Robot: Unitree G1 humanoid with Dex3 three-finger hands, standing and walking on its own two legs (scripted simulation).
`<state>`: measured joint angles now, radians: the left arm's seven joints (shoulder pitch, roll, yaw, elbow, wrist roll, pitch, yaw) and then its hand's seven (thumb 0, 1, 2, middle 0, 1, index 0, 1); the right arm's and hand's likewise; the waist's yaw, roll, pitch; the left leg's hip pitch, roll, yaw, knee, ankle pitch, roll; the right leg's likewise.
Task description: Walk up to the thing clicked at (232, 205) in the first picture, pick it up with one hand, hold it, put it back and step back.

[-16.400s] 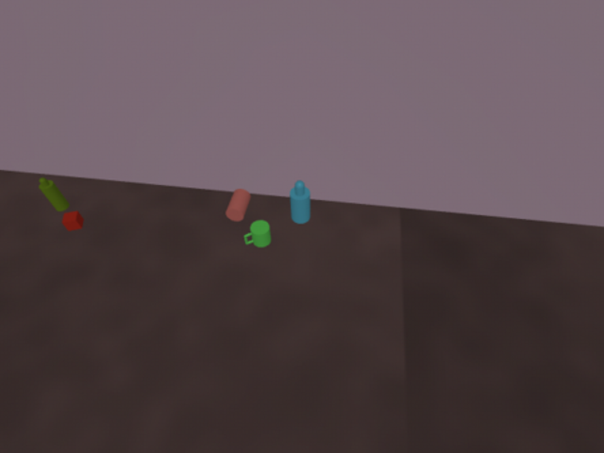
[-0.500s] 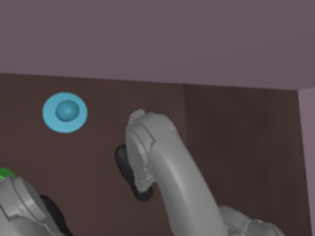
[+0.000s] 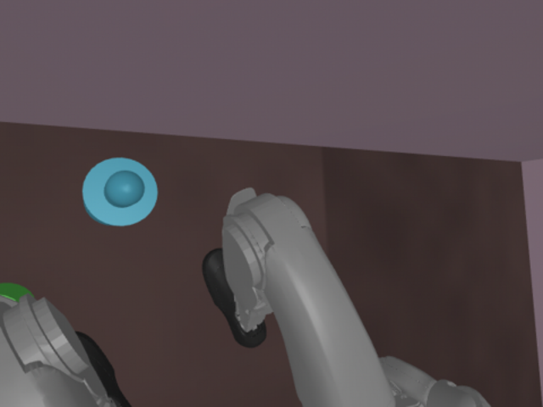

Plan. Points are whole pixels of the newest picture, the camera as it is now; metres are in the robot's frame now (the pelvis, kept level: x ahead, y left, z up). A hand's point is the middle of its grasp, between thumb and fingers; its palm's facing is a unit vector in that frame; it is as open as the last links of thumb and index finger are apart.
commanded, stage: settle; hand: left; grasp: from above
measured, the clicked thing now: out of the picture +0.44 +0.35 -0.27
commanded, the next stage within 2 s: lift in 0.54 s
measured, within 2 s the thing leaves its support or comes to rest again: leaves its support in 0.06 s
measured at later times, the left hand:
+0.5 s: hand out of the picture +0.42 +0.36 -0.17, palm faces +0.06 -0.48 -0.88, open 10.9 cm
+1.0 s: hand out of the picture +0.41 +0.36 -0.09, palm faces +0.09 -0.49 -0.87, open 10.7 cm
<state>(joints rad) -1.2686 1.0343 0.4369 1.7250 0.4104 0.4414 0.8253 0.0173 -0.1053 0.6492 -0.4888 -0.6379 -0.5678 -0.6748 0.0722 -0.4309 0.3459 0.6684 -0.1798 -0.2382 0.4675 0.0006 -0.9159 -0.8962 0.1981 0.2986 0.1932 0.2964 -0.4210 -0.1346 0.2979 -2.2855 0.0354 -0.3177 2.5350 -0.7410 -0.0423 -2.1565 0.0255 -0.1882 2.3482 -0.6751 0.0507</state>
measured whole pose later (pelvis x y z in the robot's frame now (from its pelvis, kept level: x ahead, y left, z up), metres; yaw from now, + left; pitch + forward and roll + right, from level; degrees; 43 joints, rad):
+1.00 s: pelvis +0.00 -0.01 +0.04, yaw +6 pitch +34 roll -7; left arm -1.21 0.71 0.47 1.53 0.54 0.63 0.64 0.04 -0.11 0.51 -0.63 -0.48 -0.70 -0.51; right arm 0.17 -0.35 0.02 0.87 -0.10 -0.18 0.38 0.00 -0.91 -0.89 0.20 0.30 0.20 0.30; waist -0.26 0.04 -0.02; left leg -2.24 0.07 -0.16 2.32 -0.69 -0.03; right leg -2.18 0.01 -0.08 2.23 -0.66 0.03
